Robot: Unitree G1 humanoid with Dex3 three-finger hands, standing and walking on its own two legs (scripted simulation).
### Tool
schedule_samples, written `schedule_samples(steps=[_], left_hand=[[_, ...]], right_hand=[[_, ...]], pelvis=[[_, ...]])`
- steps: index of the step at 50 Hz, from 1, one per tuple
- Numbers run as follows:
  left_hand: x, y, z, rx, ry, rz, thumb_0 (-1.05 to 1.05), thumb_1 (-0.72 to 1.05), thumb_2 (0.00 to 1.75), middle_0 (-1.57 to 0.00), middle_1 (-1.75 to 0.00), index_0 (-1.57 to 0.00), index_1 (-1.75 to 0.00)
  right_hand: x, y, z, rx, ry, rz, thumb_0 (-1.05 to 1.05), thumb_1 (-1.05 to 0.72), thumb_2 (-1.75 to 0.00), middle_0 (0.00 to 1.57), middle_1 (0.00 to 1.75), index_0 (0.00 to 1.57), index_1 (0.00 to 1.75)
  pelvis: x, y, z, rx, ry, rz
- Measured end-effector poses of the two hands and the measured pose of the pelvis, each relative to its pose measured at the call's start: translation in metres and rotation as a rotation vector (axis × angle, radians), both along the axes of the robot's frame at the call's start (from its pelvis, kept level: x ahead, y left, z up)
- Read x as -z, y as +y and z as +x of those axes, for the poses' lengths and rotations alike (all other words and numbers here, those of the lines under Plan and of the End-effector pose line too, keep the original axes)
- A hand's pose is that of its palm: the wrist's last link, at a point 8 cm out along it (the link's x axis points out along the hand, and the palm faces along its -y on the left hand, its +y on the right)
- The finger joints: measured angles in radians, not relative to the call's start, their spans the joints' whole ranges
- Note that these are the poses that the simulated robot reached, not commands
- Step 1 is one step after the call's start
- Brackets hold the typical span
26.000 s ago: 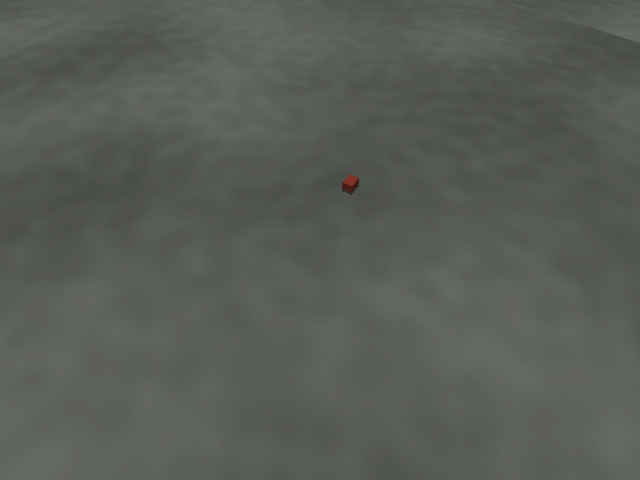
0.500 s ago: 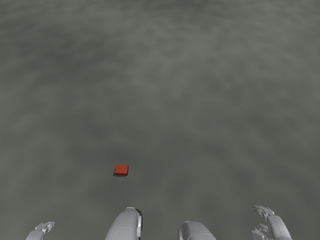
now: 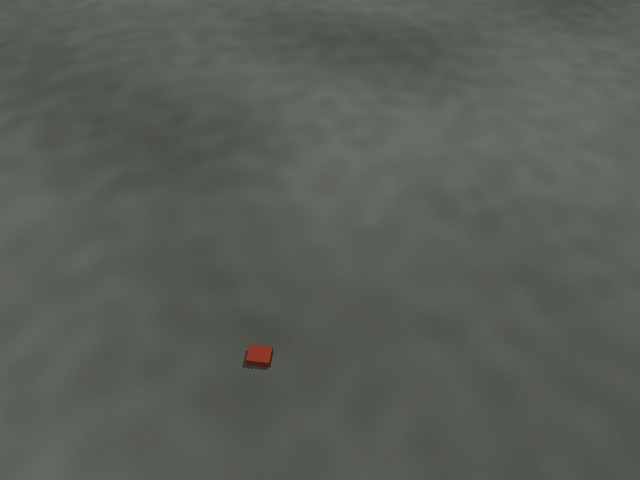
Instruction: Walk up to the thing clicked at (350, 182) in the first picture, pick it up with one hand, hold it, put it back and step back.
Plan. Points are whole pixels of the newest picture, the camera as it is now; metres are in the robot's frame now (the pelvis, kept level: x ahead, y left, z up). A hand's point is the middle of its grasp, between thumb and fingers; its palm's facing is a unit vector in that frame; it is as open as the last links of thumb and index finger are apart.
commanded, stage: walk up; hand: left
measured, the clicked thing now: (259, 356) +0.56 +0.21 -0.74
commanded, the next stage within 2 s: stand in 1.20 s
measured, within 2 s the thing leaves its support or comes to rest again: neither
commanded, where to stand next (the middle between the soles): +0.17 -0.01 m, yaw -2 degrees
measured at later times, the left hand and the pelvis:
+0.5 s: hand out of the picture +0.10 +0.26 -0.14, palm faces -0.01 -0.92 -0.40, open 7.4 cm; pelvis +0.01 +0.00 +0.00, yaw +0 degrees
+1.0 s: hand out of the picture +0.13 +0.26 -0.14, palm faces -0.02 -0.94 -0.35, open 7.4 cm; pelvis +0.04 +0.00 +0.02, yaw -1 degrees
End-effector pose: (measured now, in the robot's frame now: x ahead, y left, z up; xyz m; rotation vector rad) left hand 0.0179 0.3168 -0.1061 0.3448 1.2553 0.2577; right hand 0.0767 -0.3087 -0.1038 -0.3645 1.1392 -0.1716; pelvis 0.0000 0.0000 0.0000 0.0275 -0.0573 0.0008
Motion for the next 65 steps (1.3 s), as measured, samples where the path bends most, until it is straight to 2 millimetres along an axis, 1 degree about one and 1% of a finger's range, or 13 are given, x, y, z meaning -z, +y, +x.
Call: schedule_samples(steps=[4, 8, 13, 15, 19, 23, 27, 30, 35, 46, 51, 57, 65], left_hand=[[-0.004, -0.001, 0.021, 0.032, -0.050, -0.021, 0.01, 0.90, 0.90, -0.20, -0.30, -0.20, -0.30], [-0.009, -0.004, 0.041, 0.064, -0.099, -0.021, 0.01, 0.91, 0.90, -0.20, -0.30, -0.20, -0.30], [-0.006, -0.011, 0.055, 0.071, -0.123, 0.027, 0.01, 0.90, 0.90, -0.20, -0.30, -0.20, -0.30], [-0.007, -0.017, 0.058, 0.071, -0.128, 0.036, 0.01, 0.91, 0.90, -0.20, -0.30, -0.20, -0.30], [-0.010, -0.022, 0.062, 0.073, -0.136, 0.032, 0.01, 0.90, 0.90, -0.20, -0.30, -0.21, -0.30], [-0.007, -0.015, 0.068, 0.072, -0.135, 0.020, 0.01, 0.90, 0.90, -0.20, -0.30, -0.21, -0.30], [-0.003, -0.008, 0.073, 0.057, -0.104, -0.007, 0.01, 0.90, 0.90, -0.20, -0.30, -0.21, -0.30], [0.000, -0.005, 0.076, 0.050, -0.092, -0.022, 0.01, 0.90, 0.90, -0.20, -0.30, -0.21, -0.30], [0.002, -0.005, 0.081, 0.042, -0.065, -0.039, 0.01, 0.90, 0.90, -0.20, -0.30, -0.20, -0.30], [-0.005, -0.013, 0.098, 0.044, -0.053, -0.046, 0.01, 0.91, 0.90, -0.20, -0.30, -0.20, -0.30], [-0.009, -0.016, 0.103, 0.048, -0.059, -0.041, 0.01, 0.91, 0.90, -0.20, -0.30, -0.20, -0.30], [-0.011, -0.019, 0.105, 0.054, -0.054, -0.036, 0.01, 0.90, 0.90, -0.20, -0.30, -0.20, -0.30], [-0.011, -0.022, 0.107, 0.062, -0.033, -0.038, 0.01, 0.91, 0.90, -0.20, -0.30, -0.20, -0.30]], right_hand=[[-0.015, 0.005, 0.001, 0.002, -0.052, 0.000, 0.00, -0.91, -0.90, 0.20, 0.30, 0.21, 0.30], [-0.019, -0.002, 0.001, 0.010, -0.053, -0.008, 0.00, -0.90, -0.90, 0.20, 0.30, 0.21, 0.30], [0.000, -0.018, 0.005, 0.035, -0.037, 0.004, 0.00, -0.90, -0.90, 0.20, 0.30, 0.21, 0.30], [0.008, -0.019, 0.007, 0.044, -0.018, 0.013, 0.00, -0.90, -0.90, 0.20, 0.30, 0.21, 0.30], [0.017, -0.015, 0.006, 0.042, 0.023, 0.032, 0.00, -0.91, -0.90, 0.20, 0.30, 0.20, 0.30], [0.022, -0.007, -0.004, 0.041, 0.064, 0.034, 0.00, -0.91, -0.90, 0.20, 0.30, 0.20, 0.30], [0.019, 0.005, -0.019, 0.065, 0.107, 0.033, 0.00, -0.91, -0.90, 0.20, 0.30, 0.20, 0.30], [0.014, 0.013, -0.023, 0.073, 0.133, 0.035, 0.00, -0.91, -0.90, 0.20, 0.30, 0.21, 0.30], [0.008, 0.020, -0.012, 0.082, 0.130, 0.037, 0.00, -0.91, -0.90, 0.20, 0.30, 0.21, 0.30], [-0.006, 0.015, 0.045, 0.077, 0.024, 0.033, 0.00, -0.91, -0.90, 0.20, 0.30, 0.21, 0.30], [-0.010, 0.011, 0.061, 0.077, -0.011, 0.035, 0.00, -0.91, -0.90, 0.20, 0.30, 0.21, 0.30], [-0.010, 0.008, 0.062, 0.084, -0.004, 0.041, 0.00, -0.91, -0.90, 0.20, 0.30, 0.21, 0.30], [-0.005, 0.007, 0.039, 0.102, 0.062, 0.049, 0.00, -0.91, -0.90, 0.20, 0.30, 0.21, 0.30]], pelvis=[[-0.008, 0.001, 0.002, -0.001, -0.006, -0.023], [-0.010, -0.003, 0.006, 0.005, -0.009, -0.029], [0.003, -0.016, 0.010, 0.012, -0.013, -0.032], [0.005, -0.018, 0.010, 0.007, -0.013, -0.044], [0.004, -0.015, 0.008, -0.002, -0.006, -0.037], [0.005, -0.006, 0.007, -0.011, 0.007, -0.030], [0.001, 0.003, 0.011, 0.001, 0.009, -0.023], [-0.003, 0.004, 0.016, 0.006, 0.010, -0.026], [-0.008, 0.007, 0.024, 0.011, 0.009, -0.028], [-0.016, 0.006, 0.034, 0.019, 0.008, -0.022], [-0.018, 0.004, 0.036, 0.024, 0.007, -0.020], [-0.020, 0.001, 0.038, 0.030, 0.009, -0.018], [-0.022, -0.002, 0.041, 0.026, 0.016, -0.017]])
